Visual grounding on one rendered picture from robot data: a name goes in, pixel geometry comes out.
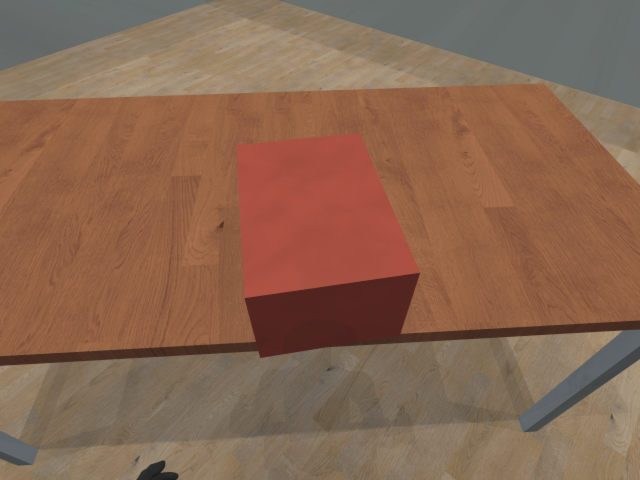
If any carton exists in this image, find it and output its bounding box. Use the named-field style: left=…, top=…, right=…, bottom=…
left=236, top=133, right=420, bottom=358

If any table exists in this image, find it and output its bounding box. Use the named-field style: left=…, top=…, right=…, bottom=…
left=0, top=83, right=640, bottom=466

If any robot left hand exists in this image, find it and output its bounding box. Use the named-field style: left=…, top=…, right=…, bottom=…
left=136, top=460, right=178, bottom=480

